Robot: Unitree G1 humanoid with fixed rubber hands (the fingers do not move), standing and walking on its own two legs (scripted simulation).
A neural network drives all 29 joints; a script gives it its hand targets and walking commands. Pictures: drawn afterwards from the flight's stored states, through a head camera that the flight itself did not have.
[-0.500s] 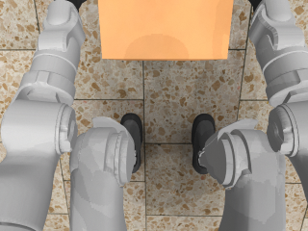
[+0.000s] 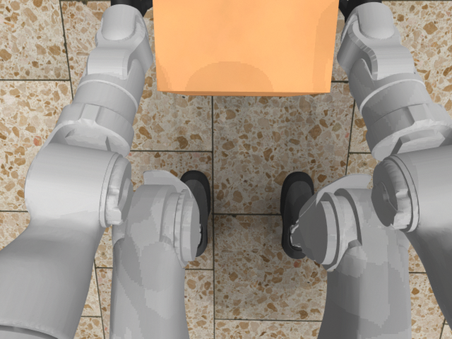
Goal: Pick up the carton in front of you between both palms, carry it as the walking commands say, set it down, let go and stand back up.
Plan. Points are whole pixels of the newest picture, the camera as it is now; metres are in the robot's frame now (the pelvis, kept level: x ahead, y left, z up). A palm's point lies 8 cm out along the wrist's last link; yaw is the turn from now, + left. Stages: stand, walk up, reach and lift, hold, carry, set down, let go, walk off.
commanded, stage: reach and lift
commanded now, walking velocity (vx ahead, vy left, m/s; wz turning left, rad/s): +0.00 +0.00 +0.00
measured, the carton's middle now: (241, 28) +0.53 +0.02 -0.25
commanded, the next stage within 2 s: none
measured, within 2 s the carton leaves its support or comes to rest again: leaves its support in 0.28 s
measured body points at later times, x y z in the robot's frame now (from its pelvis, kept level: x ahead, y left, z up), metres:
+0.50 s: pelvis +0.00 -0.01 +0.02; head +0.30 +0.02 +0.36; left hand +0.53 +0.19 -0.07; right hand +0.54 -0.12 -0.07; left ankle +0.12 +0.12 -0.34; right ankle +0.12 -0.13 -0.34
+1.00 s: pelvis +0.02 -0.01 +0.15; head +0.25 +0.01 +0.53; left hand +0.48 +0.18 +0.09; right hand +0.50 -0.12 +0.09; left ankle +0.12 +0.12 -0.34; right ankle +0.12 -0.13 -0.34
